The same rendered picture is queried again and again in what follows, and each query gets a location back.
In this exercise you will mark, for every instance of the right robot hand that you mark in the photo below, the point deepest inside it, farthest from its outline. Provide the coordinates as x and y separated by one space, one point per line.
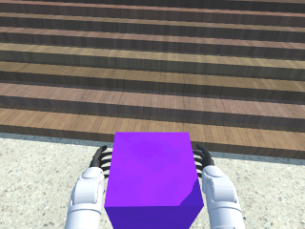
205 160

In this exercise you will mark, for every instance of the robot right forearm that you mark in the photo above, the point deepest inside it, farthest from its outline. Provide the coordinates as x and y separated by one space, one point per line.
222 200

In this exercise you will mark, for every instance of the left robot hand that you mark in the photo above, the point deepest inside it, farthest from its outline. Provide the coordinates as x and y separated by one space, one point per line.
97 160

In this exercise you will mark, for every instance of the robot left forearm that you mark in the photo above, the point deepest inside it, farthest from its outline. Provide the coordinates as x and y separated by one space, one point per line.
85 206

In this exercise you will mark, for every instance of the carton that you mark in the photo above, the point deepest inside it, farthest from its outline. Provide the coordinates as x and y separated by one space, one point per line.
153 181

